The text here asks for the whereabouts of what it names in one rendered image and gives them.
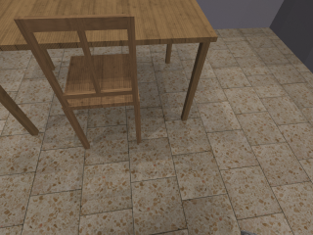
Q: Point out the table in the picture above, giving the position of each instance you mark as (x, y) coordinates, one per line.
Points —
(157, 22)

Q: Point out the chair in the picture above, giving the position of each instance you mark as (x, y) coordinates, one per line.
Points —
(93, 81)

